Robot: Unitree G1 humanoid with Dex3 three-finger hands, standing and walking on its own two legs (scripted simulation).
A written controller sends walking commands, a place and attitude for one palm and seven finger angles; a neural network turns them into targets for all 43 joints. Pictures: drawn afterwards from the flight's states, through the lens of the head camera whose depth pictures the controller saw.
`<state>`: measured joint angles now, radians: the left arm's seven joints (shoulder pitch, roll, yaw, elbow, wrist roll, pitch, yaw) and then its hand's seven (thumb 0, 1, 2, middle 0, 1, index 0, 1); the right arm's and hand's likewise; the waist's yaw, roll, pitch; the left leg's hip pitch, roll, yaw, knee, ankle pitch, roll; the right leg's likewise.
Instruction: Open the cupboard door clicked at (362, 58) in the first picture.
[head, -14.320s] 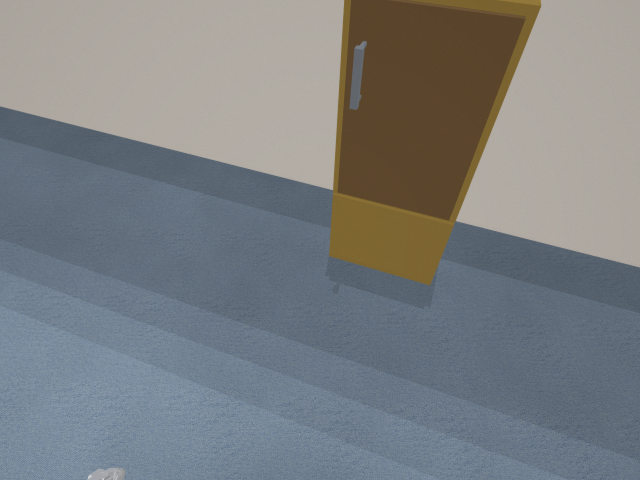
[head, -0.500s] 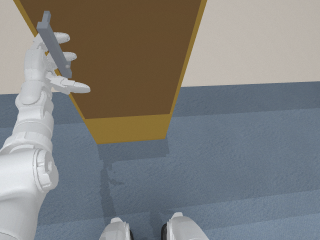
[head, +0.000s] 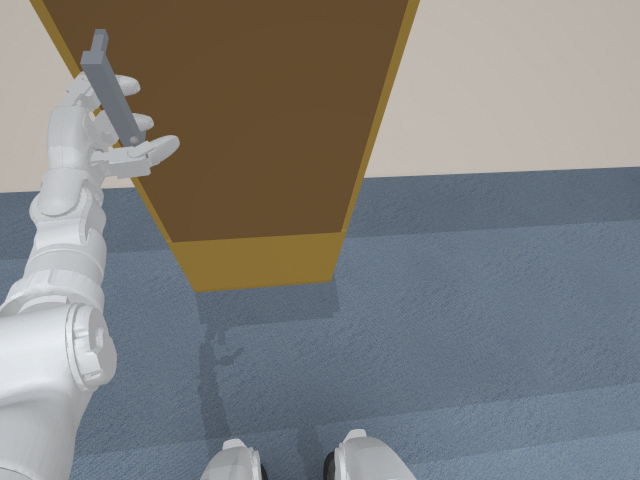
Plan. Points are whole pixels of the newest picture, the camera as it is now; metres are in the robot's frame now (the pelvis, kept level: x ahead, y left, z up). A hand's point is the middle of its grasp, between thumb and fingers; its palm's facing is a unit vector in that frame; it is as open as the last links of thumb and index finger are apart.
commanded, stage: close the thumb around the handle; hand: left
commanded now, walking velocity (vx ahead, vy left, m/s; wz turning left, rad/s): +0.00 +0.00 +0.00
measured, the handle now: (121, 101) +0.56 +0.20 +0.09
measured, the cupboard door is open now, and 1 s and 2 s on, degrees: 0 20 46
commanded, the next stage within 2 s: pull the door open along its arc in 0.32 s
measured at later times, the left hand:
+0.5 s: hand (143, 142) +0.51 +0.17 +0.07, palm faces +0.04 -1.00 -0.01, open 5.4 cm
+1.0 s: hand (174, 216) +0.40 +0.13 +0.08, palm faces +0.36 -0.93 +0.07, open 5.8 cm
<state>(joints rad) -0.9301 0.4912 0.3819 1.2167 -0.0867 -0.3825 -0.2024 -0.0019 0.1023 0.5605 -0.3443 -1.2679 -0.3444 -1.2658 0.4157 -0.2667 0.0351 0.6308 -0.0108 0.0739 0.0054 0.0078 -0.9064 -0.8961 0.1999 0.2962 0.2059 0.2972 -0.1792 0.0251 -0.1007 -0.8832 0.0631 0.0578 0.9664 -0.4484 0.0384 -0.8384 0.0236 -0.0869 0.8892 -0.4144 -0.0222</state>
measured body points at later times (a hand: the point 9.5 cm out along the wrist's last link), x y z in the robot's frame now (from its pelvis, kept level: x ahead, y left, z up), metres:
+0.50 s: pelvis +0.00 +0.00 +0.00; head +0.12 +0.02 +0.43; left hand +0.50 +0.23 +0.08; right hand -0.01 -0.26 -0.11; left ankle +0.00 +0.09 -0.68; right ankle +0.00 -0.11 -0.68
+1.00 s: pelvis +0.01 -0.01 +0.01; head +0.07 -0.01 +0.46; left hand +0.38 +0.18 +0.08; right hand +0.12 -0.26 -0.10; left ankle +0.00 +0.09 -0.68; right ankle +0.00 -0.11 -0.68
